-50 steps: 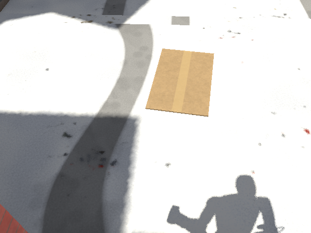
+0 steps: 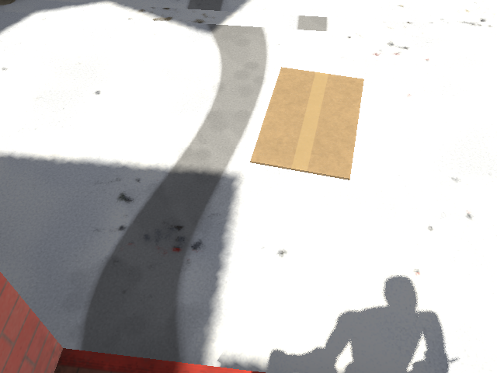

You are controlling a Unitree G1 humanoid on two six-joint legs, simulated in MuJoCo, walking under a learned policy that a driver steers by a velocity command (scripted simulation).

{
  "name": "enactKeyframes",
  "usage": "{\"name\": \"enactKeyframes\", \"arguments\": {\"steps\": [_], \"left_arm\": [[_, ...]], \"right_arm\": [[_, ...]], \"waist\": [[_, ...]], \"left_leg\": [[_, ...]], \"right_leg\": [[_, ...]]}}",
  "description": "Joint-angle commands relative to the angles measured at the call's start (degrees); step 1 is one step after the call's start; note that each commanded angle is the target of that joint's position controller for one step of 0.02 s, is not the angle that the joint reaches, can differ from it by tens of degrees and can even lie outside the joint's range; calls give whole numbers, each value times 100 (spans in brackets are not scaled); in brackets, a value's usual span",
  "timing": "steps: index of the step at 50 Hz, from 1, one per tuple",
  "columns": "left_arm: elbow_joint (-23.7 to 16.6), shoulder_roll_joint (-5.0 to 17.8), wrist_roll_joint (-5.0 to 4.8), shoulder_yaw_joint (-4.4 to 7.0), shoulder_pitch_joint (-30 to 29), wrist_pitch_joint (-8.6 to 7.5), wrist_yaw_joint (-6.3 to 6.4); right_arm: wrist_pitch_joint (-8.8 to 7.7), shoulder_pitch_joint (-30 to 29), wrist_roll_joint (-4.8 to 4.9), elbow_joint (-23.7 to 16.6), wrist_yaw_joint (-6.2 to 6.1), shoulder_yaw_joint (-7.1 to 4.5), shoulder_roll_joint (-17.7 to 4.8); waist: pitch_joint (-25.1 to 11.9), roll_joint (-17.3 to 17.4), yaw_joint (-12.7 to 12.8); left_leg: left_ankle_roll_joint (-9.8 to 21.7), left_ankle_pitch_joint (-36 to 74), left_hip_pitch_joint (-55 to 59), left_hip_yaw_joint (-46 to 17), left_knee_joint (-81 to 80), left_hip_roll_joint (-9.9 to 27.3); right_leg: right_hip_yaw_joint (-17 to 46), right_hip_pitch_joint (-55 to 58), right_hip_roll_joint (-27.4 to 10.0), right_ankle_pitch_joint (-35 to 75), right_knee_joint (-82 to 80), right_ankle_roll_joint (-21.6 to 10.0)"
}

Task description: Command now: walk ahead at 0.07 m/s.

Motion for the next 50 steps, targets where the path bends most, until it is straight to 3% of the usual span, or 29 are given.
{"name": "enactKeyframes", "arguments": {"steps": [1, 3, 7, 11, 12, 13, 14, 15, 16, 18, 20, 23, 26, 29, 31, 33, 34, 35, 36, 37, 38, 39, 40, 41, 43, 45, 46, 47, 50], "left_arm": [[-125, 1099, 117, 320, 366, -60, 97], [-1, 1027, 283, 375, 866, -142, 264], [-164, 416, 231, 125, 1131, -235, 529], [-420, 745, 420, 112, 201, -28, 423], [-461, 548, 512, 76, 126, -27, 323], [-798, -130, 504, -69, -318, -137, 260], [-908, -300, 340, -147, -372, -241, 267], [-794, 25, 271, -90, -330, -272, 329], [-671, 305, 352, -1, -79, -293, 409], [-666, -151, 562, -212, 170, -180, 388], [-730, -292, 637, -334, 46, -64, 246], [-863, -404, 443, -448, -129, -38, 202], [-1108, -48, 569, -458, -373, 35, 197], [-1186, -10, 555, -529, -1120, 3, 193], [-823, 81, 564, -504, -548, -29, 230], [96, 616, 428, -220, 2012, -79, 278], [592, 999, 515, 22, 3963, -31, 238], [558, 1429, 464, 101, 4227, -21, 97], [709, 1400, 617, 132, 4007, -63, 49], [614, 1317, 558, 120, 3145, -81, 77], [407, 718, 530, -115, 2195, -90, 100], [309, 240, 614, -317, 1676, -112, 70], [60, -527, 616, -616, 943, -278, 170], [-88, -610, 484, -671, 525, -419, 272], [283, -105, 300, -584, 1155, -577, 348], [390, 265, 562, -527, 1461, -602, 253], [553, 164, 648, -559, 1628, -660, 307], [578, -13, 462, -611, 2157, -645, 443], [659, -62, 573, -766, 2542, -459, 437]], "right_arm": [[-29, 359, -136, -74, -97, -263, -985], [-97, 570, -303, -2, -239, -277, -846], [-448, -274, -268, -295, -368, -45, 31], [-716, 1361, -455, 225, -221, -73, -49], [-786, 2154, -589, 471, -238, -112, -254], [-799, 3232, -601, 578, -247, -173, -756], [-806, 3327, -551, 661, -176, -127, -833], [-787, 2520, -443, 502, -109, -87, -651], [-718, 2075, -423, 378, -84, 0, -371], [-615, 1719, -659, 348, -276, 234, 355], [-657, 1505, -670, 179, -482, 483, 799], [-716, 2033, -577, 401, -419, 403, 71], [-728, 2489, -577, 623, -236, 481, 298], [-561, 2808, -378, 728, -355, 423, 52], [-398, 2819, -336, 698, -313, 358, -109], [-235, 2291, -586, 629, 32, 319, -430], [-269, 2664, -580, 788, 263, 365, 7], [-330, 3652, -420, 774, 437, 417, 512], [-469, 2315, -221, 98, 454, 315, 110], [-578, 1340, -120, -356, 336, 292, -159], [-612, 1239, -220, -395, 152, 304, -112], [-575, 1367, -289, -331, 25, 309, -28], [-518, 1235, -557, -415, -85, 431, 356], [-453, 1085, -659, -308, -41, 460, 535], [-272, 939, -590, -447, 17, 435, 279], [-241, 1090, -626, -571, 120, 544, 369], [-268, 711, -573, -690, 123, 596, 324], [-316, 61, -653, -873, 104, 549, 54], [-297, -548, -579, -977, 58, 612, 15]], "waist": [[-146, -87, 40], [404, -257, 147], [291, -636, 461], [466, -136, -533], [249, 401, -763], [17, 1214, -1173], [811, 611, -1137], [1146, 55, -822], [730, -379, -617], [803, -164, -234], [561, 3, -167], [269, 183, -391], [651, 45, -379], [683, -105, -735], [626, -144, -642], [124, -635, 638], [-1022, -1696, 1304], [-2904, -1825, 807], [-1867, -1013, 1144], [-902, -429, 1054], [-235, 432, 627], [225, 308, 179], [569, 222, -312], [760, 153, -308], [237, -356, -147], [60, -144, -259], [118, 76, -20], [113, 220, 435], [149, -227, 500]], "left_leg": [[408, -947, -645, 253, -354, -130], [841, -2203, -1106, 55, -47, 4], [916, -995, -1380, 168, 1139, -160], [957, -329, 1054, 474, 323, -432], [1209, -139, 1611, -709, -24, 276], [2125, 190, 2369, -3088, -912, 1505], [2627, -433, 2238, -3895, -1457, 2313], [2507, -675, 2211, -3355, -1364, 2279], [2277, -915, 2040, -2657, -1226, 1878], [1653, -2, 988, -1321, -857, 1175], [1287, 252, 234, -723, -619, 629], [1239, -279, -1538, -90, 73, 63], [1356, -676, -1971, -650, 553, 472], [1183, -639, -853, -981, 1328, 506], [1157, -270, -504, -1032, 2196, 380], [818, 599, -1682, -636, 4505, 105], [389, -1037, -3171, -402, 7330, -593], [217, -3341, -3685, -631, 9393, -841], [109, -3324, -5682, -482, 9890, -920], [294, -2600, -6393, -525, 9451, -347], [532, -1351, -5944, -884, 8259, 200], [721, -619, -5099, -995, 7648, 432], [956, 857, -4343, -1367, 5672, 942], [940, 1742, -3367, -1083, 4090, 995], [744, 1916, -2966, -594, 3736, 683], [595, 2612, -2337, -437, 3748, 514], [439, 3568, -3641, -1291, 3063, 868], [364, 4099, -4882, -1098, 2118, 837], [431, 5290, -2867, -450, 1271, 538]], "right_leg": [[189, 492, -121, -953, -420, -394], [883, 123, -579, -2970, -735, -969], [2354, 708, -1809, -2444, -1447, -1802], [990, -1269, -871, -2419, 198, -1582], [546, -1986, -303, -1930, 1934, -1309], [613, -3333, 499, -2421, 3687, -863], [1906, -4480, 289, -2139, 3836, -874], [1805, -4852, -12, -1581, 4376, -730], [1521, -4500, -115, -1263, 4475, -661], [1242, -3645, -554, -40, 3762, -759], [1228, -3071, -684, 2154, 2454, -633], [456, -1338, -483, 4579, 1065, -360], [579, -1096, -540, 4032, 897, -362], [542, -1476, -588, 3437, 3, -275], [462, -855, -564, 2898, -507, -133], [201, 2031, -557, 3980, -926, -233], [521, 4605, -1108, 5963, 298, -1157], [1430, 6066, -1964, 7968, 1963, -2235], [2642, 5596, -2264, 5951, 1229, -2547], [2711, 4199, -2555, 3156, 446, -2351], [2636, 2409, -2434, 790, -160, -1998], [2474, 593, -2186, 523, -462, -2025], [2185, -852, -1833, 619, -941, -1681], [1542, -2074, -1412, 691, -1300, -1660], [1493, -2050, -1112, 174, -1109, -1813], [1242, -2414, -1005, 1083, -330, -1741], [1512, -1147, -1135, 738, 89, -1642], [1609, 144, -1151, 451, 485, -1650], [1417, -1588, -652, -918, 889, -1408]]}}
Next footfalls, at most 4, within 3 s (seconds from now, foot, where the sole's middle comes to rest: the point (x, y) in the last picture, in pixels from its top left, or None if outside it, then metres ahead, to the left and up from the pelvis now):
0.66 right None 0.39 -0.11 -0.95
1.20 left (212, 325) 0.76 0.16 -1.13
1.68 right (283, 257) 1.04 -0.11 -1.13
2.14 left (262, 191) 1.37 -0.03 -1.13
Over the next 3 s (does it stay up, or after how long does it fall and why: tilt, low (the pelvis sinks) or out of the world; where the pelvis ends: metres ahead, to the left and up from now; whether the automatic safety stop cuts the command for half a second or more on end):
stays up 1.52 -0.29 -0.34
